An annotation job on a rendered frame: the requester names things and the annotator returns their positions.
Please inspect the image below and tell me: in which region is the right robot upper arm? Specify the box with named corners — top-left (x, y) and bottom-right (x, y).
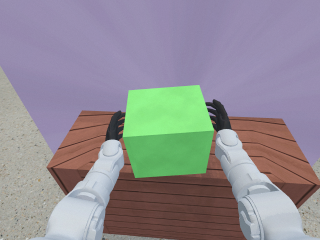
top-left (238, 191), bottom-right (320, 240)

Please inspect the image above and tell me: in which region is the left robot upper arm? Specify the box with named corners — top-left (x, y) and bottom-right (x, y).
top-left (29, 196), bottom-right (106, 240)

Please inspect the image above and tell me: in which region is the pedestal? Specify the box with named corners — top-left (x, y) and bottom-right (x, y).
top-left (46, 110), bottom-right (320, 240)

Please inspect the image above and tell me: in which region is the right robot forearm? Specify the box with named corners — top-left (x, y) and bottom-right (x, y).
top-left (215, 129), bottom-right (303, 230)

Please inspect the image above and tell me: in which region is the carton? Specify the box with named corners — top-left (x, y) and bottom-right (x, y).
top-left (122, 85), bottom-right (214, 178)

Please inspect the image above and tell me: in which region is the left robot forearm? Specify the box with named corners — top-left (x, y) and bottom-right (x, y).
top-left (45, 139), bottom-right (125, 235)

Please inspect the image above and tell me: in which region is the right robot hand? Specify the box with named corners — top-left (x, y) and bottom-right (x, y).
top-left (205, 99), bottom-right (232, 132)

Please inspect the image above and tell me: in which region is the left robot hand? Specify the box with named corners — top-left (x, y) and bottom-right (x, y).
top-left (105, 110), bottom-right (126, 141)

